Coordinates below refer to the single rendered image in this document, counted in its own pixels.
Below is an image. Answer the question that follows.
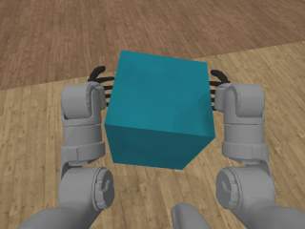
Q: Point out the carton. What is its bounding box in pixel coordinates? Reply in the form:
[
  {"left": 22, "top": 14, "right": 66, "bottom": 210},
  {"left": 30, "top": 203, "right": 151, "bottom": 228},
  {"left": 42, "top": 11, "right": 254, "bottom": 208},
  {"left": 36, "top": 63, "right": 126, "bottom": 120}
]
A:
[{"left": 104, "top": 50, "right": 215, "bottom": 170}]

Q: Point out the right robot forearm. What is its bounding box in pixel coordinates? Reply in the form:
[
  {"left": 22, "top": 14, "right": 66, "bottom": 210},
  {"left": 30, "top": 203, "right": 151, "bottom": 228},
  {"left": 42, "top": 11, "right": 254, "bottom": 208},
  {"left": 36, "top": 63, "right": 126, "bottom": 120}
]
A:
[{"left": 213, "top": 83, "right": 276, "bottom": 197}]

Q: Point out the robot left hand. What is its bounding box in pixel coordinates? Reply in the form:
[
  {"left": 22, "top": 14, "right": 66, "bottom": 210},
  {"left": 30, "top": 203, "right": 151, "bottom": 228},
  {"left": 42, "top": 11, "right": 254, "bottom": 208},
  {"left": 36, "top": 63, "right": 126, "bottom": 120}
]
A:
[{"left": 87, "top": 66, "right": 114, "bottom": 107}]

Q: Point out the right robot thigh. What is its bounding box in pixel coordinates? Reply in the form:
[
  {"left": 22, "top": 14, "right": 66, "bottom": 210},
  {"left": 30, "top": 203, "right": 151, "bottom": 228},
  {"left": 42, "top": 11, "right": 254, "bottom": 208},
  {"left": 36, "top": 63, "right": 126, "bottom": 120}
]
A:
[{"left": 171, "top": 202, "right": 211, "bottom": 229}]

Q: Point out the robot right hand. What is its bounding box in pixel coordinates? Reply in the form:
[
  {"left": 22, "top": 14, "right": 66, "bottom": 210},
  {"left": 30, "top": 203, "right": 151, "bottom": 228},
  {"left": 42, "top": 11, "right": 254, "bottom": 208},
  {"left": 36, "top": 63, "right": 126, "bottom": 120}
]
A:
[{"left": 209, "top": 70, "right": 231, "bottom": 111}]

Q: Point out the robot left upper arm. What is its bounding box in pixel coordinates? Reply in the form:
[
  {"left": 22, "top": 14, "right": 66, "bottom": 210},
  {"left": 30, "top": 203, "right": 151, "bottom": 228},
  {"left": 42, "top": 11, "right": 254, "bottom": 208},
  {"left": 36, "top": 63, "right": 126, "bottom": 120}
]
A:
[{"left": 16, "top": 166, "right": 115, "bottom": 229}]

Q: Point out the left robot forearm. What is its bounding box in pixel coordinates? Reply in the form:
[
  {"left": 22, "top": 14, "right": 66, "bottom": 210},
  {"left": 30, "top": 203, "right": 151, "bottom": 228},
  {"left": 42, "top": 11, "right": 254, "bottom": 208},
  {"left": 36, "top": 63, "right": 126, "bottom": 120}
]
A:
[{"left": 57, "top": 81, "right": 107, "bottom": 202}]

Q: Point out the robot right upper arm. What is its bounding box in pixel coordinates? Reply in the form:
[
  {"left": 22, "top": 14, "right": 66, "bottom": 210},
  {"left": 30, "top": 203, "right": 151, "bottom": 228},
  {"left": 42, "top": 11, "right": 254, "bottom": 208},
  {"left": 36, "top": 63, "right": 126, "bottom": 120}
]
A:
[{"left": 215, "top": 166, "right": 305, "bottom": 229}]

